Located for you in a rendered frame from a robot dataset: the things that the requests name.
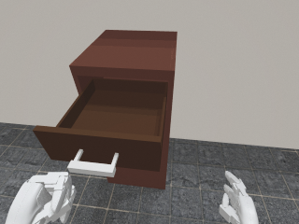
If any handle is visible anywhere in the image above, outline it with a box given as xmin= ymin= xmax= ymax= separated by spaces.
xmin=67 ymin=149 xmax=119 ymax=177

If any cabinet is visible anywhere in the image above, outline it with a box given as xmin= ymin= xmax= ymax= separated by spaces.
xmin=69 ymin=30 xmax=178 ymax=189

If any robot right hand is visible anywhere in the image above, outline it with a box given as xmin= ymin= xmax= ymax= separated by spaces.
xmin=219 ymin=171 xmax=259 ymax=224

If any robot left hand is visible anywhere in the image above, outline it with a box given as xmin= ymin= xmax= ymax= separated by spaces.
xmin=5 ymin=172 xmax=77 ymax=224

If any drawer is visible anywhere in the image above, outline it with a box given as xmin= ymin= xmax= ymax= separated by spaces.
xmin=33 ymin=77 xmax=168 ymax=172

